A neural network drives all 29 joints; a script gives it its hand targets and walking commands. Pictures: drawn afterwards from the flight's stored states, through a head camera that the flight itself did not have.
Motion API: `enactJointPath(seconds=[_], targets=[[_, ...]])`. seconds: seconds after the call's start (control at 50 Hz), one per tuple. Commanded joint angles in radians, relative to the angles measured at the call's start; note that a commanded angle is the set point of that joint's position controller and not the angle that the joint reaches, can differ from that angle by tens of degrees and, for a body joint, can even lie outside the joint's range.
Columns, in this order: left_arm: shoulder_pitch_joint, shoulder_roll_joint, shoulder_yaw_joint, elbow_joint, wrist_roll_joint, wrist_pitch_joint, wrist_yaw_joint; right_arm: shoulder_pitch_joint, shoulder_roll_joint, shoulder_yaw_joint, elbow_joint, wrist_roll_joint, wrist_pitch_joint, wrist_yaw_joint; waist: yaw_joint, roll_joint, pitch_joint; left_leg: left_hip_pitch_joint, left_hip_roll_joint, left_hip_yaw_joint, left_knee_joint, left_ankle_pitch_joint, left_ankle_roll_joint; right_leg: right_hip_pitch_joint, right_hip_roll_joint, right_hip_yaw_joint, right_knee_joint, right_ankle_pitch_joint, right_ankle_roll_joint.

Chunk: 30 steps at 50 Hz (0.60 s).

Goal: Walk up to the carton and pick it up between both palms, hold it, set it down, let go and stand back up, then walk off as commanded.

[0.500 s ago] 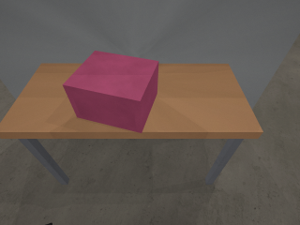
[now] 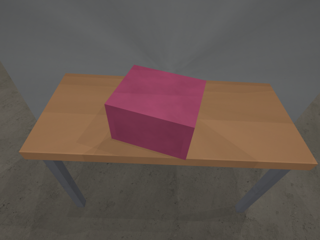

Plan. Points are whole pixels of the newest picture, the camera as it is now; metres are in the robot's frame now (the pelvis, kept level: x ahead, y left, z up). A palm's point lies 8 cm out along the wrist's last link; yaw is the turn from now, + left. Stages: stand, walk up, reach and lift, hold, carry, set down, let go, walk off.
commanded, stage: walk up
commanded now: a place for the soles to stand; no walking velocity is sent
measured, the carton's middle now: (158, 109) +0.58 +0.02 -0.04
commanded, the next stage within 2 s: none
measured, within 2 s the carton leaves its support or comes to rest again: neither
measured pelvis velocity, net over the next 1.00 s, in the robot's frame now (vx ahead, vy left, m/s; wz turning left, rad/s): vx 0.15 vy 0.06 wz -0.01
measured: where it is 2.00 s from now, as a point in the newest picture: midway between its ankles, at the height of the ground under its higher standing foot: outside the picture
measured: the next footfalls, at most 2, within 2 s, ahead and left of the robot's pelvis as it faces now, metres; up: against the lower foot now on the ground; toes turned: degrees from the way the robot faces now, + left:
right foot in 0.32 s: +0.21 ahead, -0.10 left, +0.00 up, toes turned -4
left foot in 0.66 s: +0.19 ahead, +0.14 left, +0.00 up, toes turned +1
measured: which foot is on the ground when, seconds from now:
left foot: down 0.00-0.34, up 0.36-0.64, down 0.66-1.00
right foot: up 0.00-0.30, down 0.32-0.68, up 0.70-0.92, down 0.94-1.00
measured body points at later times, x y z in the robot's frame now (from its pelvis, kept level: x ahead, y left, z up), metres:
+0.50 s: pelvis +0.10 +0.02 -0.01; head +0.10 -0.01 +0.44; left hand +0.15 +0.36 -0.09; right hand +0.17 -0.29 -0.13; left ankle +0.08 +0.14 -0.68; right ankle +0.17 -0.10 -0.73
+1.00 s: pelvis +0.15 +0.06 -0.01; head +0.18 +0.06 +0.44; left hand +0.23 +0.38 -0.13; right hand +0.21 -0.26 -0.12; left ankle +0.17 +0.19 -0.73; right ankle +0.17 -0.08 -0.73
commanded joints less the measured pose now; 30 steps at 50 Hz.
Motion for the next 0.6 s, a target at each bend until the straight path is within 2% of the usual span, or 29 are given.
enactJointPath(seconds=[0.0,0.02,0.04,0.06,0.08,0.1,0.12,0.14,0.16,0.18,0.2,0.22,0.24,0.26,0.28,0.3,0.32,0.34,0.36,0.38,0.4,0.42,0.44,0.48,0.5,0.52,0.54,0.56,0.58], targets=[[0.039,0.135,0.040,-0.031,-0.006,-0.007,0.000,0.067,-0.231,-0.106,-0.108,0.021,-0.024,-0.030,-0.048,0.169,0.023,0.223,0.143,-0.173,-0.262,0.384,0.039,-0.172,-0.018,-0.008,-0.064,0.104,-0.029],[-0.020,0.116,0.031,-0.053,-0.002,-0.007,-0.003,0.106,-0.244,-0.113,-0.098,0.022,-0.028,-0.033,-0.073,0.156,0.045,0.238,0.174,-0.227,-0.271,0.390,0.075,-0.190,0.007,-0.009,-0.110,0.075,-0.012],[-0.015,0.140,0.048,-0.050,0.000,-0.004,0.001,0.079,-0.229,-0.102,-0.095,0.025,-0.020,-0.031,-0.066,0.137,0.050,0.230,0.155,-0.197,-0.274,0.262,0.096,-0.162,-0.010,-0.009,-0.145,0.059,-0.005],[-0.038,0.116,0.026,-0.087,0.001,-0.006,0.000,0.083,-0.252,-0.112,-0.091,0.020,-0.018,-0.030,-0.074,0.183,0.061,0.275,0.191,-0.225,-0.271,0.299,0.144,-0.230,-0.031,-0.010,-0.188,0.070,-0.005],[-0.055,0.134,0.034,-0.070,0.000,-0.007,-0.002,0.090,-0.234,-0.109,-0.097,0.016,-0.012,-0.031,-0.104,0.176,0.020,0.361,0.170,-0.218,-0.250,0.341,0.108,-0.249,-0.007,-0.042,-0.220,0.044,-0.005],[-0.067,0.132,0.031,-0.086,0.012,-0.013,-0.002,0.102,-0.267,-0.117,-0.106,0.025,-0.009,-0.030,-0.102,0.117,-0.002,0.391,0.226,-0.256,-0.237,0.398,0.142,-0.263,-0.012,-0.068,-0.254,0.050,-0.005],[-0.057,0.158,0.038,-0.074,0.010,-0.013,0.003,0.140,-0.262,-0.117,-0.102,0.027,-0.005,-0.035,-0.114,0.122,-0.030,0.433,0.205,-0.266,-0.205,0.449,0.100,-0.247,-0.017,-0.058,-0.232,0.060,-0.009],[-0.062,0.114,0.030,-0.069,0.000,-0.020,0.007,0.131,-0.251,-0.110,-0.093,0.018,-0.004,-0.034,-0.087,0.193,-0.020,0.395,0.185,-0.202,-0.183,0.522,0.121,-0.209,0.004,-0.083,-0.296,0.045,-0.018],[-0.070,0.127,0.034,-0.089,0.006,-0.027,0.007,0.106,-0.223,-0.110,-0.106,0.016,0.000,-0.032,-0.091,0.137,-0.015,0.404,0.202,-0.213,-0.171,0.561,0.130,-0.181,-0.002,-0.079,-0.363,0.087,-0.024],[-0.100,0.118,0.039,-0.096,0.015,-0.034,0.006,0.119,-0.219,-0.095,-0.090,0.017,0.004,-0.033,-0.107,0.127,0.003,0.374,0.216,-0.224,-0.155,0.506,0.151,-0.163,-0.006,-0.072,-0.393,0.052,-0.016],[-0.087,0.116,0.034,-0.087,0.014,-0.036,0.008,0.097,-0.233,-0.112,-0.103,0.017,0.000,-0.033,-0.100,0.117,-0.039,0.375,0.247,-0.259,-0.137,0.541,0.140,-0.112,-0.004,-0.055,-0.381,0.054,-0.021],[-0.012,0.117,0.036,-0.080,0.005,-0.042,0.009,0.071,-0.237,-0.107,-0.102,0.019,-0.003,-0.035,-0.053,0.148,-0.045,0.361,0.221,-0.214,-0.098,0.550,0.144,-0.085,0.003,-0.062,-0.425,0.090,-0.046],[0.022,0.108,0.033,-0.059,0.009,-0.046,0.006,-0.007,-0.237,-0.107,-0.124,0.020,0.005,-0.034,-0.026,0.188,-0.047,0.308,0.149,-0.132,-0.037,0.564,0.114,0.007,0.029,-0.092,-0.543,0.163,-0.064],[0.083,0.121,0.048,-0.021,0.004,-0.052,0.020,-0.040,-0.201,-0.098,-0.128,0.020,0.004,-0.030,0.023,0.130,-0.090,0.220,0.107,-0.093,0.080,0.586,0.079,0.204,0.025,-0.077,-0.645,0.301,-0.061],[0.198,0.161,0.068,-0.010,0.009,-0.055,0.032,-0.033,-0.164,-0.087,-0.160,0.021,0.005,-0.029,0.073,0.041,-0.163,0.053,0.061,-0.054,0.181,0.440,0.037,0.451,-0.012,-0.036,-0.651,0.302,-0.085],[0.281,0.239,0.091,0.004,0.015,-0.059,0.042,-0.001,-0.133,-0.065,-0.165,0.031,0.000,-0.023,0.109,-0.103,-0.222,-0.166,-0.012,-0.025,0.367,0.223,0.003,0.627,-0.187,0.237,-0.669,0.235,-0.139],[0.261,0.310,0.112,-0.018,0.018,-0.054,0.046,0.005,-0.155,-0.067,-0.179,0.020,0.000,-0.020,0.087,-0.179,-0.162,-0.436,-0.098,-0.034,0.512,-0.246,-0.038,0.684,-0.401,0.601,-0.724,0.001,-0.289],[0.210,0.309,0.110,-0.018,-0.002,-0.051,0.041,-0.020,-0.243,-0.091,-0.148,0.006,0.011,-0.019,0.076,0.000,-0.080,-0.428,-0.049,-0.178,0.609,-0.270,-0.018,0.523,-0.473,0.733,-0.777,-0.243,-0.365],[0.167,0.298,0.104,-0.020,-0.004,-0.054,0.046,-0.016,-0.232,-0.090,-0.136,0.001,0.020,-0.017,0.058,0.032,0.004,-0.443,0.023,-0.205,0.585,-0.240,-0.007,0.438,-0.452,0.636,-0.787,-0.325,-0.330],[0.113,0.273,0.086,-0.024,-0.007,-0.058,0.049,-0.016,-0.209,-0.099,-0.126,0.007,0.030,-0.010,0.022,0.022,0.103,-0.408,0.035,-0.225,0.549,-0.192,0.003,0.283,-0.389,0.544,-0.821,-0.363,-0.246],[0.082,0.265,0.081,-0.044,0.001,-0.062,0.049,-0.019,-0.181,-0.093,-0.147,0.012,0.031,0.002,0.007,-0.047,0.209,-0.430,0.073,-0.189,0.516,-0.123,-0.015,0.182,-0.360,0.450,-0.853,-0.341,-0.249],[0.029,0.250,0.092,-0.060,0.007,-0.061,0.042,0.045,-0.195,-0.103,-0.121,0.010,0.028,0.006,-0.019,-0.061,0.179,-0.352,0.061,-0.171,0.482,-0.064,-0.020,0.155,-0.298,0.389,-0.846,-0.285,-0.213],[0.049,0.221,0.086,-0.054,0.011,-0.064,0.034,0.072,-0.193,-0.111,-0.099,0.013,0.022,0.015,-0.007,-0.023,0.106,-0.313,0.038,-0.141,0.415,-0.017,-0.032,0.181,-0.248,0.313,-0.844,-0.226,-0.180],[0.024,0.207,0.076,-0.071,0.024,-0.059,0.018,0.092,-0.177,-0.097,-0.085,0.022,0.023,0.007,-0.013,-0.159,0.027,-0.210,0.032,-0.075,0.315,-0.046,-0.037,0.167,-0.167,0.168,-0.793,-0.164,-0.167],[0.008,0.186,0.070,-0.069,0.025,-0.056,0.008,0.075,-0.154,-0.090,-0.089,0.024,0.019,0.000,-0.009,-0.194,0.037,-0.249,0.046,-0.077,0.276,-0.072,-0.042,0.187,-0.171,0.177,-0.782,-0.142,-0.184],[-0.004,0.189,0.072,-0.086,0.022,-0.041,0.002,0.099,-0.185,-0.099,-0.072,0.025,0.010,-0.004,0.005,-0.229,0.020,-0.203,0.050,-0.043,0.216,-0.089,-0.062,0.166,-0.161,0.115,-0.755,-0.130,-0.194],[-0.013,0.177,0.061,-0.084,0.024,-0.033,-0.005,0.088,-0.176,-0.099,-0.078,0.029,0.008,-0.013,0.004,-0.240,0.053,-0.162,0.047,-0.020,0.194,-0.124,-0.056,0.078,-0.163,0.152,-0.767,-0.186,-0.205],[-0.042,0.195,0.069,-0.102,0.030,-0.018,-0.011,0.098,-0.180,-0.099,-0.062,0.034,0.002,-0.025,-0.003,-0.226,0.041,-0.087,0.019,0.008,0.151,-0.117,-0.056,0.036,-0.166,0.144,-0.727,-0.188,-0.206],[-0.088,0.199,0.061,-0.103,0.028,-0.003,-0.015,0.149,-0.187,-0.100,-0.031,0.041,-0.012,-0.030,-0.030,-0.238,0.018,0.012,0.030,0.026,0.042,-0.048,-0.066,-0.011,-0.132,0.079,-0.656,-0.188,-0.195]])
